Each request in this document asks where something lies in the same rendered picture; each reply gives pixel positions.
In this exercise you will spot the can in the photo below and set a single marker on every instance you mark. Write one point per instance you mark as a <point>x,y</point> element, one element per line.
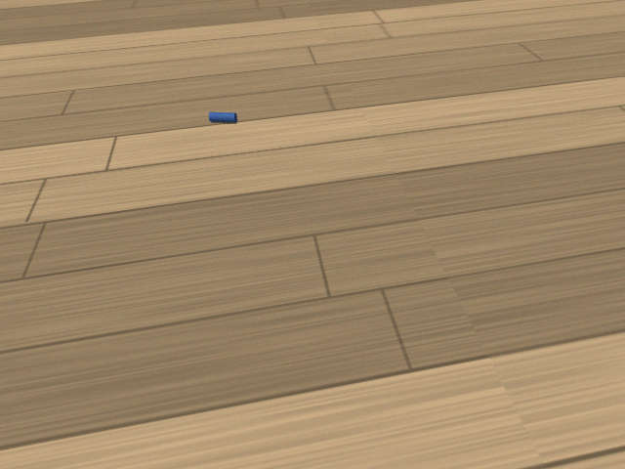
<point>222,117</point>

